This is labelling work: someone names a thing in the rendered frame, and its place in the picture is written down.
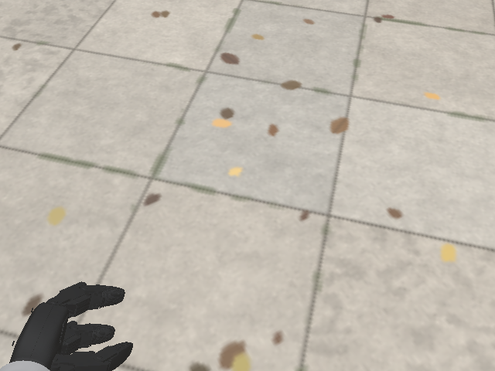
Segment robot left hand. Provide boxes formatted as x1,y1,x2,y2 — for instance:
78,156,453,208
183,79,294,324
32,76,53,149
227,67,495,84
9,281,133,371

